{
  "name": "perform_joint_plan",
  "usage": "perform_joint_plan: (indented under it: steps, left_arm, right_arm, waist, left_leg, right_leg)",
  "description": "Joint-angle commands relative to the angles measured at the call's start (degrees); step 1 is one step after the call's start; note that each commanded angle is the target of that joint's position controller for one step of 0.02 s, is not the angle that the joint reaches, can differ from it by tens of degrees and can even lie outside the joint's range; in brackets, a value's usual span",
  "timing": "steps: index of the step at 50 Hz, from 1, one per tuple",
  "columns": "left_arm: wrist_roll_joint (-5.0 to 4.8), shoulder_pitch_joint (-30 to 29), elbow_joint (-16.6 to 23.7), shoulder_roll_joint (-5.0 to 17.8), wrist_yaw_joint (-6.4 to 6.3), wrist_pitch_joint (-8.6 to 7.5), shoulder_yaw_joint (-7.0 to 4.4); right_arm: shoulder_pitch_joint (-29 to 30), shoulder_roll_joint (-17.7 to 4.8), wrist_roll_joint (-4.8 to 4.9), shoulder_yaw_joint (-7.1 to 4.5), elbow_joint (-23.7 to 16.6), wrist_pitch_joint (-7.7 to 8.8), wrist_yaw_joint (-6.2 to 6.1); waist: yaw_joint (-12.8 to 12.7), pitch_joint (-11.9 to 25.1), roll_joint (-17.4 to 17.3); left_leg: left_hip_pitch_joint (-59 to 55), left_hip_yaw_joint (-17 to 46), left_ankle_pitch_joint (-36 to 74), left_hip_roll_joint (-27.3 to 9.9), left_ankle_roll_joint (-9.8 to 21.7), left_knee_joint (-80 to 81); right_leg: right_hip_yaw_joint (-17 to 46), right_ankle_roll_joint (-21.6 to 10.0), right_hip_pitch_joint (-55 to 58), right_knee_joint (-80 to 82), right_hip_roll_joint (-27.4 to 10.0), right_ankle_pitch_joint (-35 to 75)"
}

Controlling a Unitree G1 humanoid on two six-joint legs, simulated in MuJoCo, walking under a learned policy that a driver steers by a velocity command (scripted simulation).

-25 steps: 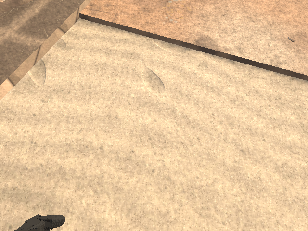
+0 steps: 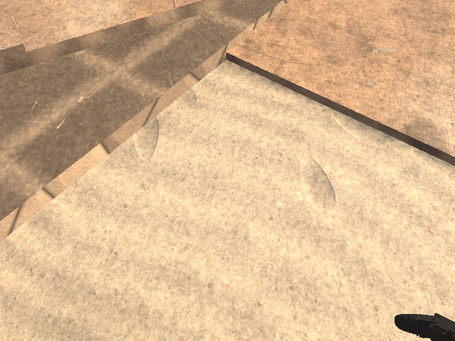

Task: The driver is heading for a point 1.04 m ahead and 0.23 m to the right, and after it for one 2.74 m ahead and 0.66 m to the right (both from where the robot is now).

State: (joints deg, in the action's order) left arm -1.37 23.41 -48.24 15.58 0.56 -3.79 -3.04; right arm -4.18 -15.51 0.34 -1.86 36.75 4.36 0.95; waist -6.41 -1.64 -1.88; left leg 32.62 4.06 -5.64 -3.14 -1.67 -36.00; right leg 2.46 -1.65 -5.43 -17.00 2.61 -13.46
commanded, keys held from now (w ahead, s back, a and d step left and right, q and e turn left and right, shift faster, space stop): w+e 0.74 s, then w+q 0.26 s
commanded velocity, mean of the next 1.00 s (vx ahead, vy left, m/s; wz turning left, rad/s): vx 0.50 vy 0.00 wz -0.39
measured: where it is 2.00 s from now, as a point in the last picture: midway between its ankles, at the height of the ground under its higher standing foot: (342, 176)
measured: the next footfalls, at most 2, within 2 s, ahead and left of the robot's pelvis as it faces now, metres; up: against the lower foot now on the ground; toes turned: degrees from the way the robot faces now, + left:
left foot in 0.10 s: +0.21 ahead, +0.14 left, +0.00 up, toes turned -6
right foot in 0.60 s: +0.43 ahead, -0.18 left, +0.00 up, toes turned -24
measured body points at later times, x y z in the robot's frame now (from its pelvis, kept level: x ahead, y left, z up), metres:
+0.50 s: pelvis +0.25 +0.01 -0.01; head +0.28 -0.01 +0.44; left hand +0.52 +0.19 -0.09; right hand +0.19 -0.28 -0.13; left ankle +0.17 +0.14 -0.75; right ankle +0.37 -0.18 -0.70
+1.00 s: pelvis +0.50 -0.13 +0.00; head +0.52 -0.15 +0.45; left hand +0.69 +0.09 -0.11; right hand +0.55 -0.43 -0.11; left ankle +0.75 -0.07 -0.69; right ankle +0.39 -0.16 -0.75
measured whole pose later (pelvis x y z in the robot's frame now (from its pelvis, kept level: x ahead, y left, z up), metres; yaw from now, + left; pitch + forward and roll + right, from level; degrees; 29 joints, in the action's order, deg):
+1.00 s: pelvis +0.50 -0.13 +0.00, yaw -25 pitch +1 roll -1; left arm 0.2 17.1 -43.1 15.7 0.4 -4.1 -2.4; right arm -7.6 -16.4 0.9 -2.3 43.2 4.5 1.5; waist -3.0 -1.5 -2.8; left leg 38.7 1.5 7.6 -5.8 -1.0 -36.8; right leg 0.8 -4.9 -0.1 -13.1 6.0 -13.9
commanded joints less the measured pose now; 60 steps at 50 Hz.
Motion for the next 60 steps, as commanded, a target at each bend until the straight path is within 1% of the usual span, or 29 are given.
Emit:
perform_joint_plan:
  steps: [1, 4, 5, 6, 7, 8, 9, 10, 11, 15, 19, 26, 28, 30, 31, 32, 33, 34, 35, 36, 39, 42, 47, 52, 55, 57, 58, 59, 60]
  left_arm:
    - [-0.6, -1.5, 3.5, 10.8, -0.58, -0.19, -2.57]
    - [-0.35, -1.9, 3.4, 10.1, -0.97, 0.37, -2.38]
    - [0.2, -2.6, 4.1, 7.6, -0.86, 0.2, -1.55]
    - [1.95, -2.2, 5.8, 3.0, -0.97, -0.04, -0.03]
    - [-0.41, 3.6, 7.6, 2.2, -1.07, -0.73, 0.25]
    - [-1.36, 1.6, 6.2, 7.9, -1.29, -0.54, -1.2]
    - [-1.29, -2.5, 6.7, 9.2, -1.13, -0.26, -1.78]
    - [-0.88, -3.5, 6.4, 8.2, -1.14, 0.17, -1.78]
    - [-0.31, -4.6, 6.8, 7.5, -1.05, 0.58, -1.96]
    - [-0.13, -6.8, 8.5, 4.2, -0.36, 2.04, -1.53]
    - [0.05, -12.1, 10.8, 3.1, 0.71, 1.96, -0.83]
    - [0.15, -22.6, 15.9, 4.1, 2.84, 1.96, -0.65]
    - [0.4, -20.2, 16.3, 6.0, 2.96, 2.3, -1.65]
    - [0.17, -5.0, 12.5, 11.0, 2.12, 2.84, -4.7]
    - [-0.28, 2.7, 10.9, 16.3, 0.78, 3.52, -6.4]
    - [-0.25, -0.8, 12.7, 20.6, 1.0, 2.56, -6.17]
    - [-0.08, 0.3, 13.4, 15.1, 1.46, 1.68, -4.84]
    - [0.27, -1.8, 12.8, 12.7, 1.52, 0.89, -4.05]
    - [0.21, -5.1, 13.0, 11.3, 1.42, 0.57, -3.55]
    - [0.6, -8.6, 13.7, 9.8, 1.22, 0.56, -3.08]
    - [1.53, -11.3, 14.1, 7.3, 0.53, 0.01, -2.1]
    - [1.5, -8.9, 11.6, 8.4, -0.13, -0.64, -2.1]
    - [1.55, -5.9, 8.5, 9.4, -0.49, -1.05, -1.9]
    - [1.39, -3.2, 4.9, 9.9, -0.52, -0.33, -2.29]
    - [1.22, -4.4, 4.6, 11.0, -1.22, 0.68, -2.7]
    - [1.34, -6.1, 5.2, 12.0, -1.99, 1.64, -2.81]
    - [1.59, -6.4, 6.0, 11.3, -2.56, 1.69, -2.36]
    - [2.58, -0.6, 8.5, 6.1, -1.97, 0.35, -0.5]
    - [2.73, -1.7, 7.9, 5.3, -0.98, -1.47, 0.29]
  right_arm:
    - [3.7, -4.7, 0.54, -1.34, -4.7, 1.54, 0.46]
    - [-2.7, -7.4, 0.4, -2.92, -2.7, 1.95, 0.0]
    - [-9.3, -9.8, -0.31, -3.96, -1.6, 2.01, -0.6]
    - [-18.7, -14.0, -0.93, -4.98, -0.6, 1.55, -1.27]
    - [-19.8, -15.8, -1.26, -5.35, 0.7, 0.75, -0.69]
    - [-17.1, -10.5, -0.52, -4.16, 0.4, 0.82, -0.38]
    - [-14.6, -7.7, -0.22, -3.3, 0.3, 0.92, -0.38]
    - [-11.5, -6.1, -0.56, -2.72, 0.4, 1.09, -0.16]
    - [-9.3, -4.6, -0.83, -2.42, 0.8, 1.22, -0.05]
    - [-7.8, -5.6, -0.98, -3.23, 2.8, 2.3, -0.46]
    - [-8.6, -8.0, -0.87, -4.02, 4.7, 2.02, -1.04]
    - [-12.9, -11.8, 0.93, -5.26, 7.9, 0.22, -1.43]
    - [-12.6, -13.7, 1.36, -5.77, 8.0, -0.56, -1.7]
    - [-12.1, -13.2, 1.55, -5.37, 7.6, -1.28, -2.1]
    - [-14.3, -9.2, -0.69, -3.79, 6.4, -0.92, -2.1]
    - [-18.2, -3.1, -1.75, -1.63, 3.1, 0.77, -1.35]
    - [-10.7, -9.2, 0.69, -2.76, 2.8, 2.44, -0.65]
    - [-6.9, -10.4, 2.13, -3.04, 1.3, 3.31, -0.39]
    - [-6.7, -9.6, 1.13, -2.79, 1.9, 3.7, -0.86]
    - [-7.1, -9.7, -0.31, -3.11, 2.5, 3.6, -1.26]
    - [-10.9, -8.1, -0.79, -2.98, 4.3, 1.61, -0.91]
    - [-7.2, -6.1, -0.66, -2.18, 3.7, 0.55, -0.91]
    - [0.8, -4.6, 0.57, -1.2, 2.3, 1.06, 0.31]
    - [5.4, -4.8, 1.08, -1.02, -0.2, 1.25, 2.11]
    - [3.2, -5.6, 0.68, -1.34, -0.9, 1.23, 3.04]
    - [-6.7, -9.0, 0.31, -3.26, 1.1, 0.81, 2.61]
    - [-15.1, -12.1, 0.36, -4.69, 2.6, 0.56, 1.97]
    - [-21.0, -18.4, 0.05, -6.29, 2.6, 0.44, 1.39]
    - [-22.0, -14.4, 1.05, -5.19, 3.1, 0.39, 1.34]
  waist:
    - [2.8, 0.7, 7.3]
    - [7.5, 3.3, 7.3]
    - [11.0, 7.7, 5.7]
    - [14.0, 16.3, -4.4]
    - [10.8, 19.5, -19.9]
    - [11.4, 12.4, -10.6]
    - [11.2, 6.8, -7.4]
    - [9.5, 4.3, -4.1]
    - [8.3, 2.2, -4.3]
    - [6.4, 0.3, -3.4]
    - [7.5, -0.7, -1.6]
    - [10.0, -3.3, -0.9]
    - [7.6, -0.3, -2.7]
    - [-0.8, 8.2, -1.5]
    - [-2.3, 13.4, 8.3]
    - [4.4, 20.3, 18.1]
    - [-0.7, 20.9, 9.5]
    - [-0.1, 12.4, 8.1]
    - [2.5, 8.2, 3.4]
    - [4.8, 5.7, 3.0]
    - [7.9, 5.4, 4.7]
    - [6.5, 2.8, 4.9]
    - [2.5, -0.6, 5.1]
    - [0.9, -3.5, 3.8]
    - [3.1, -0.9, 5.3]
    - [8.8, 6.4, 6.4]
    - [13.0, 11.5, 4.4]
    - [11.3, 19.8, -8.0]
    - [12.0, 24.7, -10.6]
  left_leg:
    - [-8.0, -1.1, 3.8, 2.4, 0.1, 5.7]
    - [-21.4, -1.8, 2.2, 2.6, 2.7, 10.8]
    - [-31.8, 1.5, 1.0, -1.6, 5.0, 10.7]
    - [-45.9, 13.3, 0.3, -13.7, 8.1, 9.9]
    - [-52.3, 36.3, -16.0, -22.3, 15.8, 17.4]
    - [-46.6, 34.5, -23.8, -20.0, 14.9, 20.1]
    - [-41.2, 25.5, -20.5, -17.5, 13.0, 20.4]
    - [-35.9, 19.5, -13.6, -14.9, 12.1, 21.8]
    - [-32.3, 14.8, -8.1, -13.1, 11.9, 23.1]
    - [-26.7, 3.8, 4.8, -12.0, 12.5, 27.2]
    - [-27.6, -4.3, 9.3, -11.3, 12.2, 28.3]
    - [-35.3, -11.8, 15.5, -13.4, 9.3, 24.7]
    - [-37.2, -14.0, 34.0, -13.3, 8.0, 16.9]
    - [-30.4, -17.0, 40.6, -10.1, 5.1, -4.4]
    - [-14.5, -17.2, 13.0, -6.7, 2.2, -23.6]
    - [6.9, -7.0, -30.0, 5.2, -0.4, -40.1]
    - [12.7, 1.7, -27.6, 3.0, 0.6, -43.7]
    - [15.9, 0.7, -21.7, 0.8, 1.9, -41.3]
    - [13.0, 0.7, -16.9, -1.7, 2.2, -36.5]
    - [8.9, 0.8, -14.0, -3.2, 1.7, -31.8]
    - [2.3, -0.5, -9.3, -4.6, -0.1, -26.8]
    - [4.3, -1.7, -0.3, -4.9, -1.6, -18.7]
    - [2.6, -3.2, 16.1, -3.0, 0.2, -2.4]
    - [8.6, -2.4, 10.6, -1.0, 3.2, 3.8]
    - [4.8, -5.2, 2.3, 2.0, 5.9, 4.8]
    - [-9.7, -9.0, -0.2, 6.7, 8.4, 5.3]
    - [-25.0, -3.8, 3.4, 4.3, 11.1, 5.9]
    - [-48.8, 23.4, -1.0, -10.6, 21.7, 6.4]
    - [-56.9, 42.8, -6.7, -15.7, 25.7, 15.8]
  right_leg:
    - [12.6, -9.2, -3.8, 3.9, -13.7, 11.0]
    - [12.9, -6.1, -5.8, -3.3, -12.0, 11.5]
    - [10.6, -4.1, -10.1, -13.1, -8.6, 10.6]
    - [5.1, -1.3, -19.6, -31.8, -3.6, -6.4]
    - [2.8, 0.1, -35.3, -46.3, -0.3, -21.4]
    - [5.7, 0.5, -39.6, -52.7, -3.8, -17.7]
    - [5.0, 0.4, -40.6, -53.5, -5.4, -12.6]
    - [4.5, 1.0, -38.4, -52.5, -7.1, -8.6]
    - [4.5, 1.3, -37.3, -50.4, -8.3, -5.9]
    - [3.6, 2.6, -35.0, -46.4, -10.0, 0.3]
    - [2.2, 2.9, -34.7, -33.9, -9.8, 10.3]
    - [-3.6, -1.2, -32.0, -20.3, -7.4, 9.7]
    - [-7.0, -3.6, -25.5, -19.7, -3.8, 3.7]
    - [-8.5, -7.4, -3.2, -15.6, 1.2, 5.5]
    - [7.1, -11.3, 14.1, -14.9, -8.5, 7.7]
    - [41.4, -22.2, 27.5, -5.4, -20.8, -6.8]
    - [43.4, -20.6, 27.0, 0.4, -21.4, -11.4]
    - [35.2, -18.2, 20.5, 0.9, -19.7, -7.7]
    - [28.7, -16.2, 12.2, 0.7, -17.0, -1.6]
    - [23.7, -15.0, 5.0, 1.1, -14.9, 5.1]
    - [16.2, -15.1, -3.1, 4.0, -13.0, 17.7]
    - [9.2, -13.8, -4.9, 6.1, -11.7, 23.1]
    - [3.1, -10.1, -3.2, 8.9, -11.0, 15.3]
    - [1.0, -9.5, 9.1, 6.7, -15.7, 19.5]
    - [-1.5, -7.5, 13.6, -0.2, -16.4, 38.9]
    - [-4.5, -5.3, 12.5, -14.7, -14.2, 58.0]
    - [-6.1, -3.1, 3.1, -28.0, -12.4, 51.7]
    - [-7.0, 1.4, -21.2, -51.6, -3.4, 20.8]
    - [1.8, 2.3, -33.3, -60.9, 3.0, -17.8]
Over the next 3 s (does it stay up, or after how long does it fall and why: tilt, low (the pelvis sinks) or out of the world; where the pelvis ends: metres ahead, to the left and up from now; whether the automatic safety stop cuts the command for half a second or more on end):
stays up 1.34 -0.32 0.01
